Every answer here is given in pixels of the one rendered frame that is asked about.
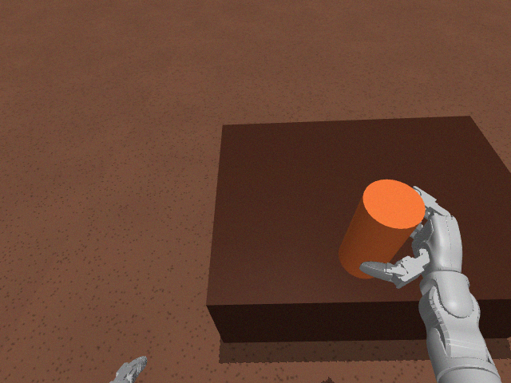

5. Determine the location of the right robot arm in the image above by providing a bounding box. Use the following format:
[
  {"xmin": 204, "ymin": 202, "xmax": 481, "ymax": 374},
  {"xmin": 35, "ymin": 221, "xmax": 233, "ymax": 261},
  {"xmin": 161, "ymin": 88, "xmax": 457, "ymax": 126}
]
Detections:
[{"xmin": 418, "ymin": 270, "xmax": 501, "ymax": 383}]

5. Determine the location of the can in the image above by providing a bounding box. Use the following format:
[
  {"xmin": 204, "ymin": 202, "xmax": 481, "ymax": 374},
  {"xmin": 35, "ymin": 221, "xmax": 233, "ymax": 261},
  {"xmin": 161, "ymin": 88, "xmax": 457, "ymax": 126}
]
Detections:
[{"xmin": 339, "ymin": 180, "xmax": 426, "ymax": 279}]

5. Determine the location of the right robot hand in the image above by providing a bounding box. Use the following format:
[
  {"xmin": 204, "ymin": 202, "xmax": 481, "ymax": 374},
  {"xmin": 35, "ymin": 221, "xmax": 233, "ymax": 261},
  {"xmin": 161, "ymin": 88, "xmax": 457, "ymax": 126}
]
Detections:
[{"xmin": 359, "ymin": 186, "xmax": 462, "ymax": 289}]

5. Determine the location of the left robot hand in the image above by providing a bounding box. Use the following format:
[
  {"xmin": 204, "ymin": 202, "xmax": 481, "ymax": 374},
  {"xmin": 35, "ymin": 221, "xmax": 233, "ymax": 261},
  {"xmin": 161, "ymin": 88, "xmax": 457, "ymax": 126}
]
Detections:
[{"xmin": 110, "ymin": 356, "xmax": 147, "ymax": 383}]

